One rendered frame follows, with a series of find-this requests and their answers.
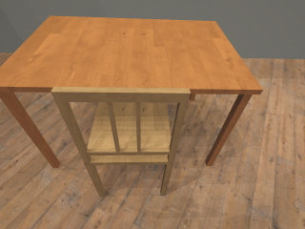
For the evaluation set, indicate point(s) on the table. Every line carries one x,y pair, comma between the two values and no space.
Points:
109,52

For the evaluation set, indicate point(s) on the chair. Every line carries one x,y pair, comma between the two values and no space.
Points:
131,127

